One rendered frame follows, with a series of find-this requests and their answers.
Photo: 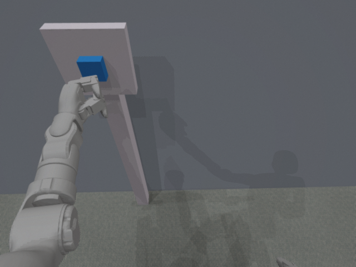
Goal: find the left robot forearm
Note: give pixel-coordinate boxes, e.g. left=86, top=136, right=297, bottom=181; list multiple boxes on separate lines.
left=9, top=113, right=83, bottom=252

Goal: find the button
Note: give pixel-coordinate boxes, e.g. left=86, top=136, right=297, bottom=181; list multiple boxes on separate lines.
left=77, top=56, right=108, bottom=82

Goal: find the robot left hand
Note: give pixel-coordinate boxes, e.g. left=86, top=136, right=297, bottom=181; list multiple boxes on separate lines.
left=58, top=75, right=108, bottom=125

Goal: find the left robot upper arm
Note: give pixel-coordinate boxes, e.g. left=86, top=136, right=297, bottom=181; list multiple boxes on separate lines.
left=0, top=204, right=80, bottom=267

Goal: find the panel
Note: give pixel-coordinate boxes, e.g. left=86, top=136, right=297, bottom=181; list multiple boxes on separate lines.
left=39, top=23, right=149, bottom=205

